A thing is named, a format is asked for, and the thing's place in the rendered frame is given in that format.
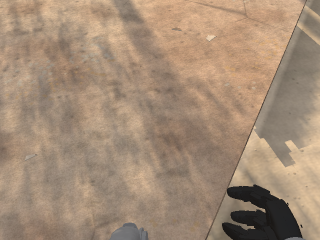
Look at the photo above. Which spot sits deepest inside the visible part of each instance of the right robot hand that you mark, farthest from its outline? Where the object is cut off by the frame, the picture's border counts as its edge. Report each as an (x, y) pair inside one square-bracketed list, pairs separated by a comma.
[(276, 223)]

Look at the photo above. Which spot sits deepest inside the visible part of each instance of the left robot shin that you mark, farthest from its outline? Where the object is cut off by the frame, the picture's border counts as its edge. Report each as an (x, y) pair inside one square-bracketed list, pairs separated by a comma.
[(130, 224)]

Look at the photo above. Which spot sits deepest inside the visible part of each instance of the robot left thigh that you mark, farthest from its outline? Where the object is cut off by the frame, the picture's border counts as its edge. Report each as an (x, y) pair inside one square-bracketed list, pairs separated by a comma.
[(129, 233)]

